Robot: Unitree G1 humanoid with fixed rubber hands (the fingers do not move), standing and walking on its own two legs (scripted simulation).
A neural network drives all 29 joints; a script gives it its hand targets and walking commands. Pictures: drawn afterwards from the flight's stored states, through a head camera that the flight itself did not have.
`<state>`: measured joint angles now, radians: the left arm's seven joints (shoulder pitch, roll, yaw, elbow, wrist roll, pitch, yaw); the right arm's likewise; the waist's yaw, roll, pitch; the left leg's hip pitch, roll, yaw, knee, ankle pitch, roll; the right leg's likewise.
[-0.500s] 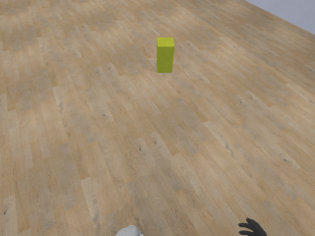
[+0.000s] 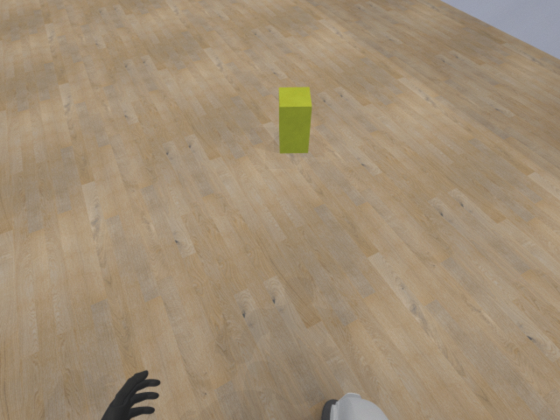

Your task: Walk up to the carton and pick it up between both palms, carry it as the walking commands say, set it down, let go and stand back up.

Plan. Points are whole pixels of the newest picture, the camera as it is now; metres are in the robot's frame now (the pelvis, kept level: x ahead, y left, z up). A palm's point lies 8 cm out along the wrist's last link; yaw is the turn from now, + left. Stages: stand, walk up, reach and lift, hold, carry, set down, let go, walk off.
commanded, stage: walk up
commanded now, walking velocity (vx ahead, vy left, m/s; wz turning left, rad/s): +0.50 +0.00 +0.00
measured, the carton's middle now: (294, 121) +1.51 -0.02 -0.62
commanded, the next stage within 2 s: none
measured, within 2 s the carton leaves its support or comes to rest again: neither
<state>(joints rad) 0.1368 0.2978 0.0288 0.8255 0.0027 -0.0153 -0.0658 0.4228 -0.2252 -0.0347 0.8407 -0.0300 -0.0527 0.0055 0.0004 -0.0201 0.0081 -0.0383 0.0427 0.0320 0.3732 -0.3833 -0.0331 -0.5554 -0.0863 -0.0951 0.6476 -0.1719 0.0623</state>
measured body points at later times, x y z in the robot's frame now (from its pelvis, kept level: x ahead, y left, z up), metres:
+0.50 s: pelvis +0.22 +0.01 +0.00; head +0.23 +0.00 +0.45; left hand +0.21 +0.29 -0.12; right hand +0.31 -0.25 -0.13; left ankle +0.29 +0.17 -0.70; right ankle +0.13 -0.13 -0.73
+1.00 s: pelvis +0.44 +0.03 +0.01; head +0.46 +0.05 +0.46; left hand +0.57 +0.30 -0.11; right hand +0.45 -0.22 -0.12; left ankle +0.34 +0.16 -0.73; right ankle +0.54 -0.10 -0.68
